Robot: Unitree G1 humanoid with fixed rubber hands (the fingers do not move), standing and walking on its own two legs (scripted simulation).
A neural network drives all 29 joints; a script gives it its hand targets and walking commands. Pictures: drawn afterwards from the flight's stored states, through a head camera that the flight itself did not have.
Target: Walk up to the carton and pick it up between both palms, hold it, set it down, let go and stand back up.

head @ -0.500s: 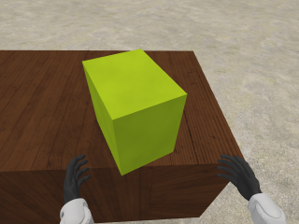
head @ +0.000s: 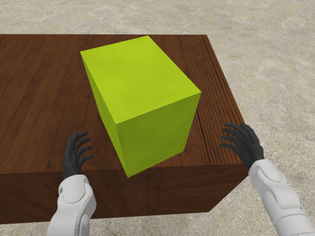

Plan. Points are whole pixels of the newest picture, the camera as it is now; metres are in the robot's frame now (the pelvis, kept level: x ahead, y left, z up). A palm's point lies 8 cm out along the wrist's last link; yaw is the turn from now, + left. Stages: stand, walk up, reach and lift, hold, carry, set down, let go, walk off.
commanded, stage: reach and lift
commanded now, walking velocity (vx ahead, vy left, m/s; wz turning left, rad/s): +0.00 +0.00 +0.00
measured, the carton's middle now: (137, 107) +0.45 +0.07 +0.05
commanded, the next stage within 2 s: none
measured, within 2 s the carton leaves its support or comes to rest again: neither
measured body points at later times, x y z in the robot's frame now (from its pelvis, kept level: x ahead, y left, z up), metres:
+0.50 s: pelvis -0.02 +0.00 +0.00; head -0.01 +0.01 +0.45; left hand +0.30 +0.21 +0.12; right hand +0.37 -0.18 +0.14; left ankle +0.04 +0.16 -0.74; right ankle +0.00 -0.08 -0.74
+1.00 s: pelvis +0.00 +0.00 +0.00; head +0.01 -0.01 +0.45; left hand +0.34 +0.22 +0.16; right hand +0.42 -0.16 +0.16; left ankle +0.04 +0.16 -0.74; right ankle +0.00 -0.08 -0.74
